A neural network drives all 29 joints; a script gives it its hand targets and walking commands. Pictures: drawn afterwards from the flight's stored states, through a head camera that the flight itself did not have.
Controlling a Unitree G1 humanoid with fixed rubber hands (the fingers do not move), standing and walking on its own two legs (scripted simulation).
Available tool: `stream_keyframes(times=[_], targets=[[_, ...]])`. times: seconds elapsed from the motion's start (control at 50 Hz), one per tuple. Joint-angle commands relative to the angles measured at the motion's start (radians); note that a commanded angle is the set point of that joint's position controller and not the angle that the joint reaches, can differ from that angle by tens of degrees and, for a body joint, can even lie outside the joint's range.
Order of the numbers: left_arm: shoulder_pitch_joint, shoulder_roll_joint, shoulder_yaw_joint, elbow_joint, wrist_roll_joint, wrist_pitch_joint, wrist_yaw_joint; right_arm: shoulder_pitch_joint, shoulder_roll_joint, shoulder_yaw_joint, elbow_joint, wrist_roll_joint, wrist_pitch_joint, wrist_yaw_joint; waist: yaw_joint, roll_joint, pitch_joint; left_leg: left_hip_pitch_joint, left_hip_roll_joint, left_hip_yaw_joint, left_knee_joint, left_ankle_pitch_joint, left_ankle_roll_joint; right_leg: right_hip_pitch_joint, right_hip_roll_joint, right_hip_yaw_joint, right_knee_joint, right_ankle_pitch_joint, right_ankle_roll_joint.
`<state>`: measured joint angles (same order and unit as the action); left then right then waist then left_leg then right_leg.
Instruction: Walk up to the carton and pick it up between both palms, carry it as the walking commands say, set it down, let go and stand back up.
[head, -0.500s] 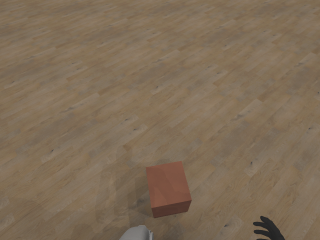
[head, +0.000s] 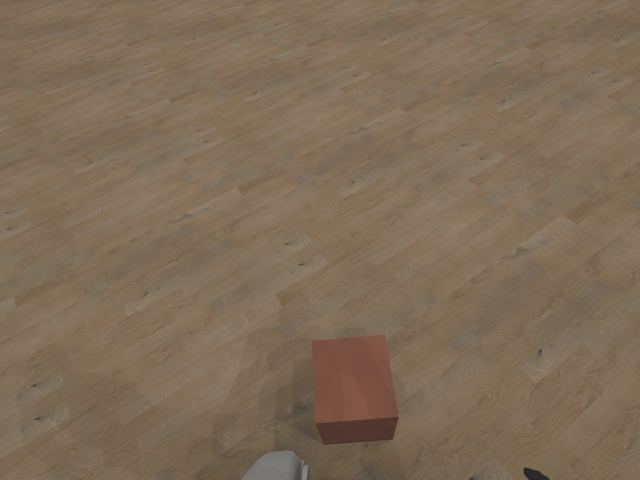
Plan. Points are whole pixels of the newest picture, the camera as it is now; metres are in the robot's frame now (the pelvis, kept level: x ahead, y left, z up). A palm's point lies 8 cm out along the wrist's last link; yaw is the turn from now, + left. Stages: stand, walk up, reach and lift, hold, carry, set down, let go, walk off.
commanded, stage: walk up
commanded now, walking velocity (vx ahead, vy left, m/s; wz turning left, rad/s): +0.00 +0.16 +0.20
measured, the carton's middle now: (353, 391) +0.42 +0.01 -0.65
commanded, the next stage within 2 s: none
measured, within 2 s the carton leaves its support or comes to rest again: neither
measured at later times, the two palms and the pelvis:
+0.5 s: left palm out of the picture +0.05 +0.30 -0.14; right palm out of the picture +0.10 -0.21 -0.13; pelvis +0.02 +0.04 -0.01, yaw +1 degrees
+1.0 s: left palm out of the picture +0.01 +0.27 -0.14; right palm out of the picture +0.04 -0.21 -0.14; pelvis +0.01 +0.03 +0.00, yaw +2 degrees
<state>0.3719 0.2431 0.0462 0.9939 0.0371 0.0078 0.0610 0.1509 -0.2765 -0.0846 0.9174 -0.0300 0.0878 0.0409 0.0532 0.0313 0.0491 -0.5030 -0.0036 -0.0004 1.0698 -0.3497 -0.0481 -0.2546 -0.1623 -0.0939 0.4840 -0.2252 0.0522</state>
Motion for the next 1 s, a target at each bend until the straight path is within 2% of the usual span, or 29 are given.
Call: stream_keyframes(times=[0.0,0.02,0.06,0.08,0.12,0.14,0.16,0.18,0.2,0.22,0.26,0.32,0.36,0.42,0.48,0.52,0.54,0.56,0.58,0.6,0.62,0.68,0.76,0.86,0.9,0.92,0.94,0.96,0.98], targets=[[0.019,0.159,0.028,-0.030,0.004,-0.019,-0.004,0.000,-0.030,0.005,-0.046,0.005,-0.008,0.004,-0.025,-0.266,-0.034,-0.019,0.016,0.013,-0.099,-0.006,-0.023,0.076,-0.176,0.093,-0.172,0.310,-0.132],[0.028,0.167,0.033,-0.029,0.008,-0.016,-0.008,-0.012,-0.028,0.012,-0.053,0.008,-0.006,0.004,-0.024,-0.292,-0.040,-0.002,0.018,0.024,-0.149,-0.012,-0.019,0.079,-0.179,0.092,-0.176,0.288,-0.140],[-0.030,0.147,0.027,-0.034,0.012,-0.005,-0.031,-0.024,-0.002,0.038,-0.051,0.015,-0.025,-0.004,-0.033,-0.394,-0.038,0.144,0.003,0.080,-0.306,-0.007,0.004,-0.004,-0.102,0.009,-0.213,0.047,-0.141],[-0.033,0.166,0.033,-0.038,0.017,0.000,-0.038,-0.025,-0.014,0.040,-0.051,0.014,-0.029,-0.005,-0.032,-0.382,-0.027,0.170,0.001,0.105,-0.359,-0.017,0.005,-0.020,-0.117,0.026,-0.221,-0.041,-0.151],[-0.057,0.194,0.044,-0.037,0.005,0.016,-0.043,0.038,-0.023,0.038,-0.027,0.019,-0.046,-0.012,-0.064,-0.309,-0.026,0.278,-0.011,0.130,-0.531,0.047,0.004,-0.032,-0.118,0.020,-0.131,0.005,-0.141],[-0.031,0.175,0.038,-0.027,-0.004,0.020,-0.043,0.080,-0.035,0.031,-0.002,0.019,-0.061,-0.021,-0.065,-0.229,-0.045,0.354,-0.001,0.111,-0.613,0.088,0.002,-0.040,-0.096,0.001,-0.032,0.046,-0.122],[0.009,0.115,0.016,-0.019,-0.010,0.022,-0.042,0.120,-0.078,0.022,0.021,0.016,-0.081,-0.032,-0.062,-0.077,-0.059,0.404,0.074,0.029,-0.714,0.144,0.005,-0.064,-0.041,-0.034,0.121,0.003,-0.094],[0.016,0.048,-0.005,-0.038,-0.010,0.023,-0.045,0.157,-0.166,0.014,0.021,0.005,-0.098,-0.040,-0.049,0.173,-0.058,0.411,0.282,-0.258,-0.802,0.360,0.019,-0.184,0.057,-0.006,0.268,-0.315,-0.052],[0.010,0.041,-0.017,-0.044,-0.020,0.039,-0.034,0.120,-0.215,0.007,-0.003,0.007,-0.101,-0.043,-0.081,0.311,-0.044,0.318,0.393,-0.369,-0.851,0.346,0.129,-0.203,0.093,0.067,0.318,-0.375,-0.044],[-0.027,0.069,-0.008,-0.028,-0.030,0.047,-0.041,0.063,-0.155,0.030,-0.002,0.010,-0.098,-0.043,-0.075,0.254,-0.026,0.258,0.343,-0.301,-0.877,0.273,0.161,-0.128,0.067,0.122,0.317,-0.317,-0.048],[-0.037,0.088,-0.001,-0.003,-0.034,0.040,-0.056,-0.035,-0.087,0.043,0.001,0.015,-0.095,-0.053,-0.030,0.233,-0.010,0.264,0.238,-0.145,-0.853,0.317,0.148,-0.074,0.088,0.099,0.302,-0.212,-0.045],[-0.064,0.080,0.001,0.008,-0.024,0.028,-0.055,0.017,-0.073,0.041,0.037,0.013,-0.105,-0.068,-0.035,0.174,-0.047,0.384,0.251,-0.098,-0.782,0.594,0.152,-0.054,0.105,0.084,0.211,-0.195,-0.046],[-0.071,0.062,-0.003,0.014,-0.022,0.022,-0.045,0.042,-0.073,0.033,0.059,0.010,-0.105,-0.075,-0.028,0.132,-0.058,0.406,0.267,-0.100,-0.746,0.625,0.153,-0.022,0.116,0.070,0.100,-0.155,-0.048],[-0.053,0.077,0.011,0.017,-0.024,0.029,-0.039,0.049,-0.118,0.004,0.049,0.003,-0.092,-0.084,-0.024,0.087,-0.050,0.357,0.326,-0.174,-0.698,0.491,0.157,0.005,0.127,0.044,0.003,-0.039,-0.052],[-0.076,0.098,0.019,-0.007,-0.019,0.032,-0.055,0.097,-0.133,-0.011,0.031,-0.005,-0.072,-0.096,-0.039,0.065,-0.059,0.294,0.338,-0.205,-0.665,0.420,0.161,-0.004,0.110,0.063,0.088,0.100,-0.068],[-0.053,0.088,0.009,-0.001,-0.019,0.022,-0.055,0.042,-0.084,-0.001,0.014,0.001,-0.062,-0.091,-0.015,0.022,-0.059,0.223,0.234,-0.071,-0.606,0.313,0.092,0.066,0.076,0.080,-0.014,0.231,-0.088],[-0.041,0.107,0.009,0.004,-0.016,0.012,-0.050,0.019,-0.043,0.011,0.008,0.008,-0.059,-0.085,-0.011,-0.078,-0.049,0.182,0.134,0.024,-0.518,0.240,0.041,0.098,0.001,0.195,-0.128,0.268,-0.112],[-0.035,0.123,0.007,0.009,-0.012,0.002,-0.044,0.009,-0.008,0.023,0.010,0.011,-0.053,-0.082,-0.013,-0.178,-0.029,0.133,0.059,0.077,-0.421,-0.013,0.009,0.113,-0.098,0.325,-0.212,0.338,-0.155],[-0.027,0.123,0.003,0.009,-0.006,-0.005,-0.038,0.017,-0.015,0.024,0.014,0.014,-0.045,-0.083,-0.009,-0.196,-0.024,0.103,0.059,0.030,-0.305,-0.176,0.010,0.115,-0.159,0.396,-0.255,0.388,-0.200],[-0.067,0.117,0.000,0.001,-0.011,-0.012,-0.032,0.046,-0.017,0.025,0.029,0.014,-0.042,-0.080,-0.032,-0.148,-0.020,0.122,0.061,-0.018,-0.251,-0.193,0.018,0.111,-0.163,0.384,-0.249,0.440,-0.226],[-0.100,0.090,-0.012,-0.002,-0.014,-0.028,-0.032,0.089,-0.017,0.028,0.065,0.013,-0.039,-0.075,-0.052,-0.068,-0.025,0.144,0.068,-0.060,-0.290,-0.158,0.020,0.124,-0.154,0.361,-0.238,0.467,-0.211],[-0.112,0.088,-0.009,-0.001,-0.028,-0.044,-0.030,0.096,-0.017,0.034,0.094,0.015,-0.044,-0.057,-0.045,-0.135,-0.063,0.178,0.041,-0.047,-0.349,-0.061,0.031,0.200,-0.102,0.263,-0.224,0.520,-0.174],[-0.085,0.094,-0.005,0.031,-0.021,-0.033,-0.025,0.061,-0.015,0.030,0.095,0.019,-0.048,-0.061,-0.033,-0.175,-0.046,0.189,0.028,-0.025,-0.430,-0.044,0.027,0.207,-0.088,0.203,-0.220,0.475,-0.183],[-0.089,0.078,-0.008,0.079,-0.020,-0.017,-0.027,0.108,0.020,0.045,0.123,0.024,-0.068,-0.070,-0.053,-0.149,-0.049,0.326,0.030,0.019,-0.685,0.133,0.017,0.151,-0.040,0.181,-0.214,0.288,-0.165],[-0.087,0.046,-0.017,0.080,-0.022,-0.012,-0.030,0.154,-0.007,0.037,0.146,0.016,-0.082,-0.082,-0.065,-0.122,-0.051,0.444,0.100,0.000,-0.746,0.247,0.032,0.050,0.020,0.136,-0.178,0.171,-0.127],[-0.093,0.030,-0.015,0.072,-0.023,-0.005,-0.032,0.177,-0.055,0.023,0.143,0.005,-0.089,-0.090,-0.068,-0.055,-0.037,0.462,0.211,-0.098,-0.755,0.340,0.058,-0.026,0.087,0.075,-0.098,0.101,-0.102],[-0.102,0.040,0.005,0.055,-0.022,0.010,-0.036,0.202,-0.115,0.005,0.146,-0.001,-0.087,-0.098,-0.080,0.067,-0.013,0.464,0.343,-0.260,-0.773,0.392,0.135,-0.119,0.148,0.019,0.022,-0.036,-0.055],[-0.132,0.061,0.022,0.041,-0.023,0.026,-0.039,0.204,-0.137,-0.005,0.137,-0.004,-0.083,-0.104,-0.101,0.142,0.001,0.408,0.447,-0.344,-0.802,0.441,0.222,-0.158,0.149,0.045,0.214,-0.188,-0.040],[-0.153,0.060,0.028,0.031,-0.022,0.037,-0.041,0.195,-0.116,0.000,0.128,-0.008,-0.086,-0.107,-0.101,0.149,0.001,0.359,0.470,-0.345,-0.825,0.498,0.253,-0.184,0.149,0.100,0.386,-0.253,-0.038]])
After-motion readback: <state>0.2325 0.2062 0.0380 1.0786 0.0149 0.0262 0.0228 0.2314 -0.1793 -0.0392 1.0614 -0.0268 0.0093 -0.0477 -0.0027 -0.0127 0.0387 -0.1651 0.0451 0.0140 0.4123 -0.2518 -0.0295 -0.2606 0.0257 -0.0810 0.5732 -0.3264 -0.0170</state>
